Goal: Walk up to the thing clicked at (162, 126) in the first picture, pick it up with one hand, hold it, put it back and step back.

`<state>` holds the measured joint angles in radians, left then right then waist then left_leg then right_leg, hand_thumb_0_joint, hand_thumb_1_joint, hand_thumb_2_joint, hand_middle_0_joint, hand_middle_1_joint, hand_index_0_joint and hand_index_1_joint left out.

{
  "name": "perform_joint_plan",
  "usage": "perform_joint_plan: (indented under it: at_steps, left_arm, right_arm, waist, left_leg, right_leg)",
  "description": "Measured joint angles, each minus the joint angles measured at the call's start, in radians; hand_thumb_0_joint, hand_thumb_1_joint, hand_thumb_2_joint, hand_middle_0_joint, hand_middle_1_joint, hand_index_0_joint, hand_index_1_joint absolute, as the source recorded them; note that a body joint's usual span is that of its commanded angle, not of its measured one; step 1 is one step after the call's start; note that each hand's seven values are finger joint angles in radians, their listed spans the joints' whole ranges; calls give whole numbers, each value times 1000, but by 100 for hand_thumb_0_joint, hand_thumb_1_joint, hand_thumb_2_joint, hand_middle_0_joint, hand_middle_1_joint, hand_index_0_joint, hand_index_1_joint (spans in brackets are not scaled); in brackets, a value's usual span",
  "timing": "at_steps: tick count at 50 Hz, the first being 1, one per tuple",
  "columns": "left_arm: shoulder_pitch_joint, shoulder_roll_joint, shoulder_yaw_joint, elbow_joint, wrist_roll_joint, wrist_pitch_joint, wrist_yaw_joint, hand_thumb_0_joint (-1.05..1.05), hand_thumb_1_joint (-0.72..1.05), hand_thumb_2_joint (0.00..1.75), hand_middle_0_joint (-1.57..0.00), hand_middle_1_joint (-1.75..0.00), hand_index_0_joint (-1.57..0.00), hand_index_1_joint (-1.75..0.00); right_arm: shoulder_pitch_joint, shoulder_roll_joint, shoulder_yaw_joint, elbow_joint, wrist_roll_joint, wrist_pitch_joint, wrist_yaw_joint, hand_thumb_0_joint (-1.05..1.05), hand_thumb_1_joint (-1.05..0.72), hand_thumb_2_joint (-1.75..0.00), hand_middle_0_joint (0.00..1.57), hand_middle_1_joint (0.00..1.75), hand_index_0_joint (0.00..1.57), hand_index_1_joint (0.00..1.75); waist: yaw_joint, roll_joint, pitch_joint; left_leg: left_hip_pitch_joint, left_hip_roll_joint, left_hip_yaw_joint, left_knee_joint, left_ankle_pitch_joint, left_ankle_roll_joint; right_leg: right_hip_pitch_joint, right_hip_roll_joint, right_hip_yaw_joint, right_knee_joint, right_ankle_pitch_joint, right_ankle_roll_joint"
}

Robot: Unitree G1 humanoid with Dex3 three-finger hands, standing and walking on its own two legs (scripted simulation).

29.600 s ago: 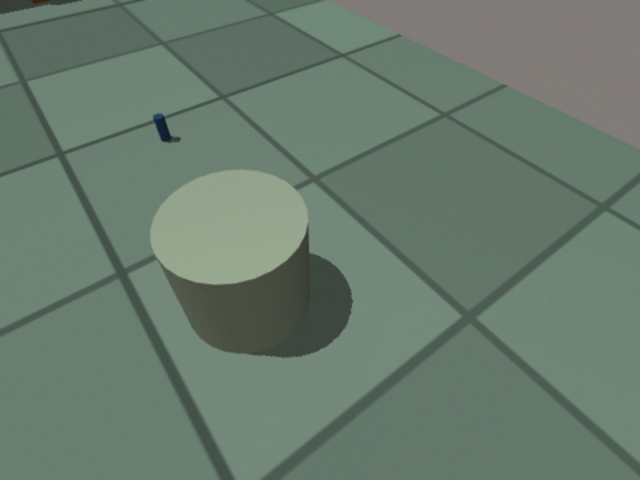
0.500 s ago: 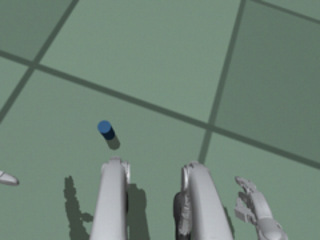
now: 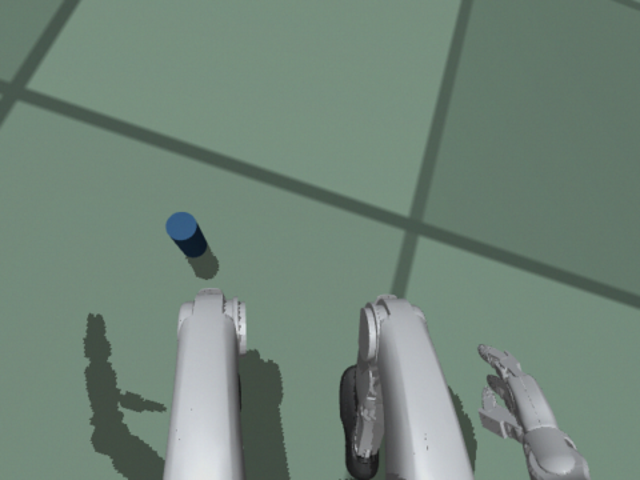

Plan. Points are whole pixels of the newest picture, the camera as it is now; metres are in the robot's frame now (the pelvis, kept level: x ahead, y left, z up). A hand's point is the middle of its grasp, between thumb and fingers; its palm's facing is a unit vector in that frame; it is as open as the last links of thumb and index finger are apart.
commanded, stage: go down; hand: left
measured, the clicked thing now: (188, 236) +0.45 +0.24 -0.36
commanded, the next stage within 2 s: approach in 1.12 s
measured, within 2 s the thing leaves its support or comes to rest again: neither
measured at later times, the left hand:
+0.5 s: hand out of the picture +0.35 +0.42 -0.03, palm faces +0.22 -0.97 -0.10, open 17.3 cm
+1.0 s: hand out of the picture +0.36 +0.43 -0.04, palm faces +0.22 -0.97 -0.08, open 17.4 cm
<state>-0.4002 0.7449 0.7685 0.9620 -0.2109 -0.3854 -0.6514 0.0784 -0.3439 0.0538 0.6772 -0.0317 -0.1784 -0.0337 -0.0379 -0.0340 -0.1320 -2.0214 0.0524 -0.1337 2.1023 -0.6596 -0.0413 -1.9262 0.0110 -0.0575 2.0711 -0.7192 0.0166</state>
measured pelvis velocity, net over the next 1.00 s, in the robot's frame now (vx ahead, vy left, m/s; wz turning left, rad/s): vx -0.01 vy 0.00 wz -0.03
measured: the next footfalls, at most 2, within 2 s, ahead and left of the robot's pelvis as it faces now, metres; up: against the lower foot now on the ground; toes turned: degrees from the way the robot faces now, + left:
none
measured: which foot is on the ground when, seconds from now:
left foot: down 0.00-1.00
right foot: down 0.00-1.00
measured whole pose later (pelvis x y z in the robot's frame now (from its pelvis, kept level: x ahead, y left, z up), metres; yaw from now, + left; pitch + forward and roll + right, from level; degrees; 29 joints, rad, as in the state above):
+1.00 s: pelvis -0.01 +0.00 -0.06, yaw -2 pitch +31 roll -7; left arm -0.52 0.89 0.86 1.04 -0.23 -0.38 -0.74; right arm 0.07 -0.36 0.11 0.67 -0.05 -0.17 -0.01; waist -0.06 -0.05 -0.08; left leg -2.17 0.04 -0.17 2.29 -0.66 -0.04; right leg -2.06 0.02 -0.07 2.24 -0.72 0.03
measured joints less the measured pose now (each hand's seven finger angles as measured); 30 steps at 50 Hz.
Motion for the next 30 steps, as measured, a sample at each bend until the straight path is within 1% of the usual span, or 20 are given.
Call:
perform_joint_plan:
  at_steps: [10,14,30]
  left_arm:
    - [-65,45,26,45,-1,2,-47,-1,-51,9,-3,-10,-3,-9]
    - [-74,57,39,49,0,7,-52,-1,-51,9,-3,-10,-4,-9]
    - [-100,99,59,61,-13,15,-72,-1,-51,8,-3,-9,-4,-8]
  right_arm:
    - [-22,0,20,4,-14,-4,3,0,-89,-89,20,30,21,30]
    - [-18,-1,28,3,-15,-1,4,0,-89,-89,20,30,21,30]
    - [0,-9,39,5,-12,1,12,0,-89,-89,20,30,21,30]
  waist:
    - [-2,-2,23]
    - [-5,-2,22]
    - [-11,-8,33]
  left_leg:
    - [-61,-3,-12,75,0,-5]
    - [-79,-3,-16,97,-2,-5]
    - [-122,-4,-22,145,-4,-3]
  right_leg:
    - [-61,4,-3,76,-2,0]
    - [-78,6,-4,96,-2,1]
    - [-118,10,-5,140,-4,5]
